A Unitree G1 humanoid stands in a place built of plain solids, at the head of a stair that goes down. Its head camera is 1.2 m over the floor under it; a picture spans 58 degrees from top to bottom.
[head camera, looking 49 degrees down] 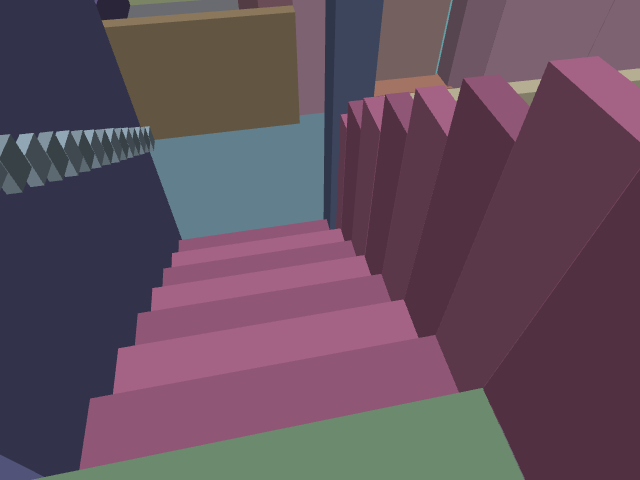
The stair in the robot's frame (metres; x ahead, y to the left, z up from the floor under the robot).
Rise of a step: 0.18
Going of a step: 0.27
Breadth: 1.17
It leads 11 degrees to the left of straight ahead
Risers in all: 8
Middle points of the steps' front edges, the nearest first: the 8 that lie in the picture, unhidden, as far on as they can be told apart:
0.37 0.11 0.00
0.64 0.16 -0.18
0.90 0.22 -0.35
1.17 0.27 -0.53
1.43 0.32 -0.70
1.69 0.37 -0.88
1.96 0.42 -1.05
2.22 0.48 -1.23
